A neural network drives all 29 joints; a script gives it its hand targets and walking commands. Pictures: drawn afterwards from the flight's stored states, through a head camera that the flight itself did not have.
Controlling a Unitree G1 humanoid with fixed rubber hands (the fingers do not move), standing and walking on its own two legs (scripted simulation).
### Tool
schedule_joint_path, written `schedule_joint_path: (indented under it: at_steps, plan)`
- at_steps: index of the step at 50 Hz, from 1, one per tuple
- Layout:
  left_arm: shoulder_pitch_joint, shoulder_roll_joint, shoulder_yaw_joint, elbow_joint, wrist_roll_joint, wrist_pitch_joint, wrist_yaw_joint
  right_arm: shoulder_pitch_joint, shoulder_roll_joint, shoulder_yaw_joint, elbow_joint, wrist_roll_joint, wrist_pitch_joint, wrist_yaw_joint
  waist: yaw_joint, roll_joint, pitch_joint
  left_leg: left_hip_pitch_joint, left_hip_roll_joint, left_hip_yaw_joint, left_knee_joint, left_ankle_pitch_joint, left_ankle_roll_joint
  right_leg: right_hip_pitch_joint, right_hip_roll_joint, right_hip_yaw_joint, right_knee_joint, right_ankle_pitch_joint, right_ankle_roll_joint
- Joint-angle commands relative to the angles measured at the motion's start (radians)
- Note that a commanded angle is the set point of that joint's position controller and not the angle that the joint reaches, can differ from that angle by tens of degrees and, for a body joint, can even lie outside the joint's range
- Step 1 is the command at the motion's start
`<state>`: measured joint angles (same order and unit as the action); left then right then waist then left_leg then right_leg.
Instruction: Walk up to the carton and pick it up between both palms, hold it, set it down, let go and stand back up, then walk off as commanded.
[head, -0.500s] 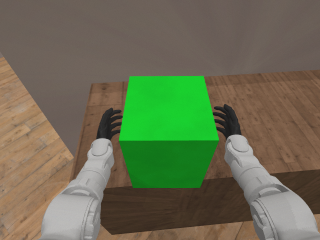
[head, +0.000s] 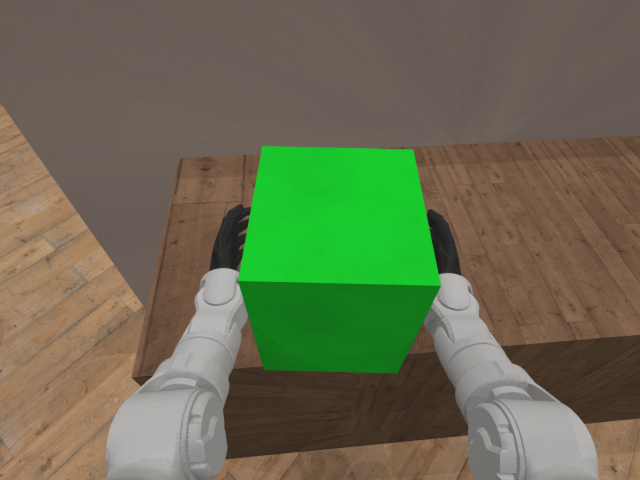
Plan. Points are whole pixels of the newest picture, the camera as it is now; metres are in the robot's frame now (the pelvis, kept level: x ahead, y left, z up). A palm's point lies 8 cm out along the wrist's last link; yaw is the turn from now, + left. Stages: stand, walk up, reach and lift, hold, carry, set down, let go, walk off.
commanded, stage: reach and lift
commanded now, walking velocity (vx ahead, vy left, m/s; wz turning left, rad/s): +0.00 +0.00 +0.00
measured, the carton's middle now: (334, 266) +0.41 +0.00 +0.02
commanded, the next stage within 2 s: none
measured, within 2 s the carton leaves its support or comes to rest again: leaves its support in 1.22 s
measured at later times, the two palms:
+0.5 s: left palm (224, 272) +0.39 +0.14 +0.04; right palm (444, 281) +0.37 -0.15 +0.04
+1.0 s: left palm (224, 272) +0.39 +0.14 +0.04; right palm (444, 281) +0.37 -0.15 +0.04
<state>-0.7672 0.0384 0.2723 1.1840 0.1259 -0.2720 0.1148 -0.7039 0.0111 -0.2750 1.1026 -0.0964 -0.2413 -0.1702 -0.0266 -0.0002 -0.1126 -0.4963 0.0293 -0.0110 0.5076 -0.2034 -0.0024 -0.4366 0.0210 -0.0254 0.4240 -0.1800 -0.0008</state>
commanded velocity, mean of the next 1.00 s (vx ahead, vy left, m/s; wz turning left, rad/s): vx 0.00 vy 0.00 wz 0.00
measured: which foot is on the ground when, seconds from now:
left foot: down 0.00-1.00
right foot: down 0.00-1.00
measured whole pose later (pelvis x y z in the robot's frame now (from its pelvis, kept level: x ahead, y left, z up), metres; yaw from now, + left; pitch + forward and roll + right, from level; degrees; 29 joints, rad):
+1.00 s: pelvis +0.02 +0.00 +0.01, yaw +1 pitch +5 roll -1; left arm -0.61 -0.07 0.40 0.95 0.35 -0.19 0.04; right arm -0.53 0.11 -0.45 0.96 -0.32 -0.31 -0.13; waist -0.02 -0.03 -0.02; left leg -0.25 0.02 0.00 0.32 -0.15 0.00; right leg -0.18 0.01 -0.04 0.22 -0.12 0.00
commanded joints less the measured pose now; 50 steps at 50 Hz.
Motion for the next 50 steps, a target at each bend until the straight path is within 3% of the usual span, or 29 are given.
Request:
schedule_joint_path:
  at_steps: [1, 5, 10, 15, 19, 25, 36, 39, 50]
  plan:
    - [-0.448, -0.656, -0.179, -0.164, 0.187, -0.060, -0.185, -0.474, 0.690, 0.174, -0.241, -0.220, -0.097, 0.168, -0.012, 0.031, -0.478, 0.302, -0.037, 0.051, -0.075, 0.328, -0.041, 0.404, -0.005, -0.029, -0.038, 0.419, 0.009]
    - [-0.361, -0.659, -0.188, -0.135, 0.221, -0.049, -0.196, -0.400, 0.663, 0.180, -0.226, -0.266, -0.118, 0.197, -0.013, 0.030, -0.401, 0.329, -0.033, 0.049, -0.132, 0.347, -0.054, 0.477, 0.004, -0.041, -0.074, 0.450, 0.010]
    - [-0.359, -0.656, -0.172, -0.191, 0.231, -0.032, -0.185, -0.418, 0.622, 0.172, -0.268, -0.282, -0.135, 0.214, 0.006, 0.030, -0.331, 0.368, -0.022, 0.059, -0.162, 0.331, -0.064, 0.450, 0.014, -0.049, -0.114, 0.336, 0.001]
    - [-0.356, -0.657, -0.174, -0.208, 0.237, -0.009, -0.185, -0.399, 0.613, 0.144, -0.237, -0.307, -0.136, 0.212, -0.017, 0.037, -0.313, 0.395, -0.021, 0.065, -0.173, 0.331, -0.070, 0.443, 0.012, -0.052, -0.137, 0.327, -0.004]
    - [-0.323, -0.671, -0.175, -0.220, 0.240, 0.004, -0.188, -0.393, 0.618, 0.154, -0.246, -0.311, -0.147, 0.207, -0.012, 0.026, -0.339, 0.402, -0.022, 0.072, -0.170, 0.369, -0.069, 0.466, 0.014, -0.055, -0.135, 0.392, -0.001]
    - [-0.314, -0.657, -0.152, -0.232, 0.256, 0.012, -0.201, -0.375, 0.642, 0.167, -0.242, -0.326, -0.152, 0.197, -0.009, -0.002, -0.338, 0.344, -0.032, 0.086, -0.191, 0.320, -0.052, 0.532, 0.001, -0.048, -0.124, 0.450, 0.014]
    - [-0.312, -0.671, -0.162, -0.253, 0.268, 0.034, -0.201, -0.394, 0.655, 0.169, -0.253, -0.315, -0.173, 0.187, -0.002, 0.006, -0.348, 0.335, -0.035, 0.095, -0.196, 0.320, -0.049, 0.540, -0.003, -0.059, -0.123, 0.473, 0.018]
    - [-0.319, -0.678, -0.167, -0.248, 0.268, 0.038, -0.197, -0.395, 0.647, 0.154, -0.237, -0.319, -0.172, 0.185, -0.011, 0.011, -0.345, 0.349, -0.034, 0.093, -0.199, 0.305, -0.050, 0.516, 0.000, -0.067, -0.134, 0.428, 0.014]
    - [-0.333, -0.692, -0.188, -0.257, 0.255, 0.035, -0.185, -0.422, 0.664, 0.191, -0.251, -0.289, -0.182, 0.183, 0.013, 0.011, -0.374, 0.354, -0.031, 0.099, -0.184, 0.322, -0.048, 0.497, 0.001, -0.070, -0.141, 0.408, 0.010]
